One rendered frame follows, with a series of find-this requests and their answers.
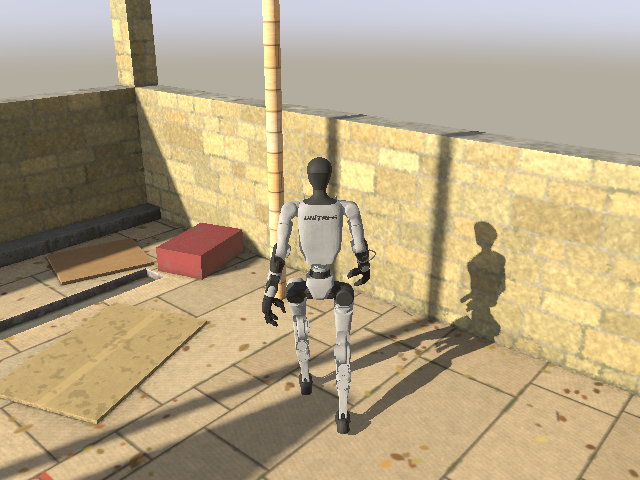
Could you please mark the right robot forearm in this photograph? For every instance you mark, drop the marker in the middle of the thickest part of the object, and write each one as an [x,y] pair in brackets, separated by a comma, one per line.
[363,259]

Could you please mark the robot torso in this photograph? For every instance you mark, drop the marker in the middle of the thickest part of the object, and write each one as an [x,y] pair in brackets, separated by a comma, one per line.
[320,237]

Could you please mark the left robot hand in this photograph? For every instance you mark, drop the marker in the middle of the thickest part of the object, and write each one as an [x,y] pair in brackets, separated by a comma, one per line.
[266,309]

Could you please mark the right robot thigh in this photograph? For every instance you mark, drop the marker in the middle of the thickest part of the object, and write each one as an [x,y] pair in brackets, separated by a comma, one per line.
[343,311]

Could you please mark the robot right upper arm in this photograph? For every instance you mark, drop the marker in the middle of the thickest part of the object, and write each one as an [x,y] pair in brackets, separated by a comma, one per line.
[351,211]

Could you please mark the right robot hand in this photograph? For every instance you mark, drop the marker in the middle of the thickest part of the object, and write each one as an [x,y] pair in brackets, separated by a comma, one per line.
[357,271]

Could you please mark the left robot forearm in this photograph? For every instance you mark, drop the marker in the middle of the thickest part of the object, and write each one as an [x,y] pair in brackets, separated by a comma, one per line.
[274,275]

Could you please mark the robot left upper arm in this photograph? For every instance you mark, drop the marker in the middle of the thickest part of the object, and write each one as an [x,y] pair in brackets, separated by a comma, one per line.
[288,211]

